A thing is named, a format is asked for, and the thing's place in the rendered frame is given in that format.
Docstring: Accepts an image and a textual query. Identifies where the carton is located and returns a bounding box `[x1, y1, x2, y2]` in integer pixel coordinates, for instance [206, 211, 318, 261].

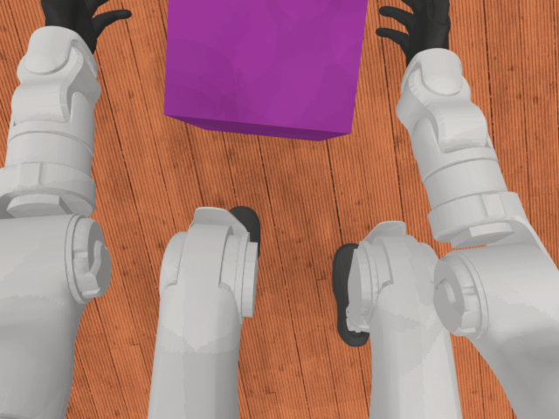
[164, 0, 368, 141]

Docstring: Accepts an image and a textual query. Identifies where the right robot upper arm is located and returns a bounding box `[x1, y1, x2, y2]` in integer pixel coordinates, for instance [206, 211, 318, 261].
[433, 242, 559, 419]

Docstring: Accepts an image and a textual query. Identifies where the robot right hand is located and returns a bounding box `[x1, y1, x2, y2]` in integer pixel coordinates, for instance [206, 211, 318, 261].
[376, 0, 451, 67]

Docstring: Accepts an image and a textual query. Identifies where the robot left hand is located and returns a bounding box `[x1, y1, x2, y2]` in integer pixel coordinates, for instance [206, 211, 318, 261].
[40, 0, 132, 54]

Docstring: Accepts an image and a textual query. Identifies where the right robot shin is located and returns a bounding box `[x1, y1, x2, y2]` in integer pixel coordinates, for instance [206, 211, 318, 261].
[346, 221, 438, 333]

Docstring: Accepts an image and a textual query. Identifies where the left robot upper arm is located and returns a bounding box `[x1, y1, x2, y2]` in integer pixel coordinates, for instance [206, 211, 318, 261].
[0, 214, 112, 419]

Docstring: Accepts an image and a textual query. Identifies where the robot left foot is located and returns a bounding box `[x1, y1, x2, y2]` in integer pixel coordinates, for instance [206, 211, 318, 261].
[229, 206, 260, 260]

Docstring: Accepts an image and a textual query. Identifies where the robot left forearm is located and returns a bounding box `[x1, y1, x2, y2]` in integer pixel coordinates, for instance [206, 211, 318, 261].
[0, 26, 101, 219]

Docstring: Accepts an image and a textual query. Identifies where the robot right forearm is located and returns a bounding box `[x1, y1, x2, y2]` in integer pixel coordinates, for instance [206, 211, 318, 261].
[396, 48, 559, 275]

